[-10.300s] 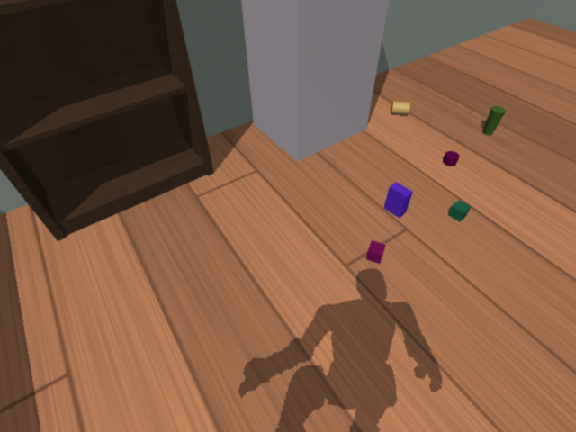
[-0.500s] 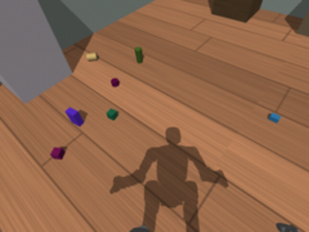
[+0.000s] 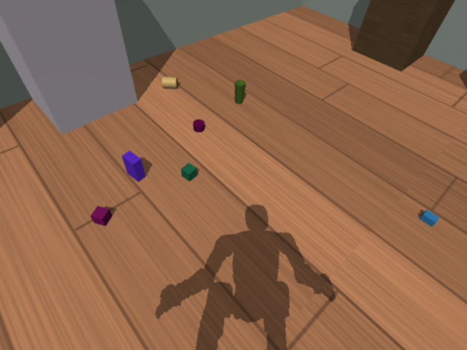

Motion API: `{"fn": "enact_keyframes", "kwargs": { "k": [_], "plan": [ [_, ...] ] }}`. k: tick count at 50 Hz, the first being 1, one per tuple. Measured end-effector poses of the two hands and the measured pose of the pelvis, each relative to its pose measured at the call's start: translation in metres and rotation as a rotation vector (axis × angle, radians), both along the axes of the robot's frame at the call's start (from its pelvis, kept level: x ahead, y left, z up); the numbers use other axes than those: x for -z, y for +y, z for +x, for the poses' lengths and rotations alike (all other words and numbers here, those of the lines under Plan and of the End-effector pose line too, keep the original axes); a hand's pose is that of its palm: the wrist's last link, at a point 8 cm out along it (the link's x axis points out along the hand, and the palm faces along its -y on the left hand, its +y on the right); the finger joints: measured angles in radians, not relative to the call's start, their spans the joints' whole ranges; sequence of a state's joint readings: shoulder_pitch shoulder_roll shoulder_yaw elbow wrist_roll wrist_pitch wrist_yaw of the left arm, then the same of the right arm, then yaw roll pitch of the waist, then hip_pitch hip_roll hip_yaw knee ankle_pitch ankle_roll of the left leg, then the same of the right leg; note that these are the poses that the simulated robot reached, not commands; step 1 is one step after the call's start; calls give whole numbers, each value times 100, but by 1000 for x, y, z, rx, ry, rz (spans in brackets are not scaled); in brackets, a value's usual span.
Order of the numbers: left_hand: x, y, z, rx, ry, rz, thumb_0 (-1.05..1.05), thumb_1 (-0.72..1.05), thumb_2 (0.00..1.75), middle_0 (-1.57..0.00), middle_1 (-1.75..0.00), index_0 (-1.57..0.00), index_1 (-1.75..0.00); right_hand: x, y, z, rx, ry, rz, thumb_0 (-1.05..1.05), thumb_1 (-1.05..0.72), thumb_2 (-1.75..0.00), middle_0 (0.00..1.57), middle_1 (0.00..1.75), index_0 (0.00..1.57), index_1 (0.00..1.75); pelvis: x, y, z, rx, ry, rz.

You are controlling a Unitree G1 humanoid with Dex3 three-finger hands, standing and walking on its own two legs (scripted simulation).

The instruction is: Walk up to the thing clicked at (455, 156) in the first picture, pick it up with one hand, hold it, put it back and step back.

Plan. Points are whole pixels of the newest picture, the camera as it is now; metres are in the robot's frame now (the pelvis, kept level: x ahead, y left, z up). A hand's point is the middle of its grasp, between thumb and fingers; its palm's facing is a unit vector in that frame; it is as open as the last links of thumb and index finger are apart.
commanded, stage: walk up
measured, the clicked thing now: (198, 125) +1.50 +0.16 -0.73
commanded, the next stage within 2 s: stand in 0.90 s
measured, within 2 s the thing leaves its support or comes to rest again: neither
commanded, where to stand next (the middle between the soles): +0.10 -0.05 m, yaw +0 degrees
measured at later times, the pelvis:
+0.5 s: pelvis +0.02 -0.02 +0.01, yaw +2 degrees
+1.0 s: pelvis +0.03 -0.02 +0.03, yaw +2 degrees
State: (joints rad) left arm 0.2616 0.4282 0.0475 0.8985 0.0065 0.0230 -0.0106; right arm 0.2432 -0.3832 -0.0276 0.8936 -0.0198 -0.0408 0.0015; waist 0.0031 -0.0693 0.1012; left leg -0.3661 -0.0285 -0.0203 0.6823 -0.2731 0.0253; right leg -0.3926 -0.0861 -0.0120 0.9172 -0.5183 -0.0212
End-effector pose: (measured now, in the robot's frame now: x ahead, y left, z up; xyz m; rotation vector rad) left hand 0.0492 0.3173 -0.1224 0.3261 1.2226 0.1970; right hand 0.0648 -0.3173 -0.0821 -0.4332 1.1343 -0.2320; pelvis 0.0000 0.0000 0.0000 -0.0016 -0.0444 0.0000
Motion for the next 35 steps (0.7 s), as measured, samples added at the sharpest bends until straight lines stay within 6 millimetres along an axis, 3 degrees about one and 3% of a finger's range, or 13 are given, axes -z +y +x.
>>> {"fn": "enact_keyframes", "kwargs": {
  "k": [7,12,27,35],
  "plan": [
    [-1,-14,-2,-9,8,12,1,90,90,-20,-30,-20,-30,12,-11,15,-1,-17,17,1,-90,-89,21,31,21,30,4,-10,-1,-9,0,-17],
    [-9,-22,-5,-21,11,17,1,90,90,-20,-30,-20,-30,18,-8,27,-4,-7,59,1,-90,-89,21,30,21,30,-1,-16,5,-16,2,-2],
    [-21,-30,58,-24,-76,-20,1,90,90,-20,-30,-20,-30,12,4,43,-15,54,82,1,-90,-89,21,30,21,30,-16,-16,23,-37,10,-6],
    [-24,-31,68,-27,-80,-30,1,90,90,-20,-30,-20,-30,2,2,59,-17,35,69,1,-90,-89,21,30,21,30,-21,-16,25,-44,9,-8]
  ]
}}
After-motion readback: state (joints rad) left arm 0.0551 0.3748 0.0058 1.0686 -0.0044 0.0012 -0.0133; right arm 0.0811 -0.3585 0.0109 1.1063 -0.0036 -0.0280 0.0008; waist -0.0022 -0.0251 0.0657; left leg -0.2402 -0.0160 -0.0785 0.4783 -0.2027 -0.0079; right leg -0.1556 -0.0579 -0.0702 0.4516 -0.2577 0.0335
